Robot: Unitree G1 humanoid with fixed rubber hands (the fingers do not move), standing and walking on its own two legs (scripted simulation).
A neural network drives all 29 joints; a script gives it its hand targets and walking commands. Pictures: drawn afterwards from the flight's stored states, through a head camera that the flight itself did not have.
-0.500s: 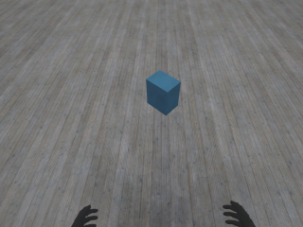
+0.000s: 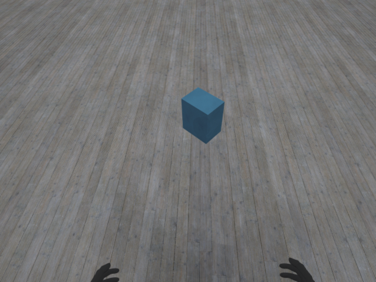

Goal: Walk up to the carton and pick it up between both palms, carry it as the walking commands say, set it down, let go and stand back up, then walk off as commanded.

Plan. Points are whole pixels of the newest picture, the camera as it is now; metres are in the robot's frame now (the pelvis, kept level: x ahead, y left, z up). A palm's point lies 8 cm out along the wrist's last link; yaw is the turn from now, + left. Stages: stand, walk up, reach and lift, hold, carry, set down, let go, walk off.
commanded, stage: stand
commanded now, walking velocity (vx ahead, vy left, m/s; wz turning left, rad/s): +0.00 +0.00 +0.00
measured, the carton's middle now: (202, 115) +1.19 -0.08 -0.62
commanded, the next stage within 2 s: walk up in 0.98 s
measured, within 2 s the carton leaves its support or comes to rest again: neither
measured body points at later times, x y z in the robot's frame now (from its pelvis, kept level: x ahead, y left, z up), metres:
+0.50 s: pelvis +0.00 +0.00 +0.01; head +0.01 +0.00 +0.45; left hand +0.08 +0.24 -0.13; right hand +0.08 -0.24 -0.13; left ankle +0.00 +0.12 -0.73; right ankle +0.00 -0.12 -0.73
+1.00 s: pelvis +0.00 +0.00 +0.01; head +0.01 +0.00 +0.46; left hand +0.01 +0.23 -0.14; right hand +0.02 -0.23 -0.14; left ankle +0.00 +0.12 -0.73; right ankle +0.00 -0.12 -0.73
